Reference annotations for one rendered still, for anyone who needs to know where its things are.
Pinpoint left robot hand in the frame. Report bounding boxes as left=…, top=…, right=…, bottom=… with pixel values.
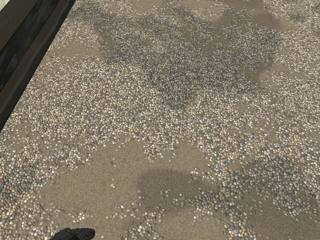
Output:
left=49, top=227, right=95, bottom=240

